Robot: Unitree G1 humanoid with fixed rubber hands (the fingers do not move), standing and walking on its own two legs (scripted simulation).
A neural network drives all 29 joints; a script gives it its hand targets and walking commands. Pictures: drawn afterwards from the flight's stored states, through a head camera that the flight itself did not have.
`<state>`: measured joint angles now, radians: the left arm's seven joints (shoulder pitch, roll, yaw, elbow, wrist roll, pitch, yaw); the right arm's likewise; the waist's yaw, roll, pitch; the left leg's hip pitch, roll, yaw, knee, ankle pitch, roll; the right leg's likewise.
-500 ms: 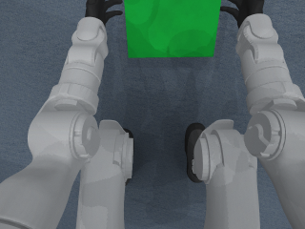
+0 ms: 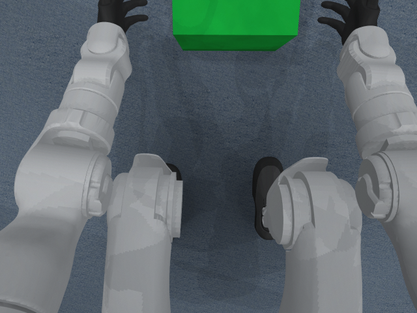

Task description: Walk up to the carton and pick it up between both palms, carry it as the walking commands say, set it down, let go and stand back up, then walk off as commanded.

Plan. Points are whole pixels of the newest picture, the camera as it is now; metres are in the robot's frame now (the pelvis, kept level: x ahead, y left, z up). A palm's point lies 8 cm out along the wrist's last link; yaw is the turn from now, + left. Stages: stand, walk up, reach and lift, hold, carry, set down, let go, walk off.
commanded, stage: set down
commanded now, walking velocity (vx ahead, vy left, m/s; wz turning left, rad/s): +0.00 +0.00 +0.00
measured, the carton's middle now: out of the picture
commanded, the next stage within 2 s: let go in 1.40 s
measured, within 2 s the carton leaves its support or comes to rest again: neither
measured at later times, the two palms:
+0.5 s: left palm out of the picture +0.53 +0.15 -0.05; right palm out of the picture +0.52 -0.21 -0.05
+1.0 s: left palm out of the picture +0.53 +0.17 +0.09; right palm out of the picture +0.52 -0.22 +0.09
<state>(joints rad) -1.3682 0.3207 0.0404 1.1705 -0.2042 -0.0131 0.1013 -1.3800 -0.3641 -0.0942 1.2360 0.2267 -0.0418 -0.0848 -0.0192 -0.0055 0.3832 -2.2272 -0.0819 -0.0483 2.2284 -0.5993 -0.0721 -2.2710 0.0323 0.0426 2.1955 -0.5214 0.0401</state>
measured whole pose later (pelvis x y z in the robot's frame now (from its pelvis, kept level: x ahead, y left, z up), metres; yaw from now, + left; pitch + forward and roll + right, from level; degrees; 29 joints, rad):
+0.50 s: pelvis +0.01 +0.00 +0.07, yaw +0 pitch +43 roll +2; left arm -1.17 0.24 0.19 0.94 -0.11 0.07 0.11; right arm -1.17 -0.29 -0.20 0.94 0.10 0.06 -0.10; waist -0.02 0.01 0.07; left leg -2.13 -0.05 -0.03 1.97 -0.58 -0.05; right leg -2.18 0.04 0.06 1.95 -0.51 0.04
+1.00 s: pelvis +0.03 +0.00 +0.19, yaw -1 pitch +46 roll +2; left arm -1.00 0.21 0.26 0.77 -0.04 0.14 0.07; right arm -1.00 -0.25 -0.27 0.76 0.03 0.14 -0.05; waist -0.02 0.00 -0.09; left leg -1.85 -0.04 -0.03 1.55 -0.50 -0.04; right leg -1.89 0.03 0.06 1.53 -0.44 0.03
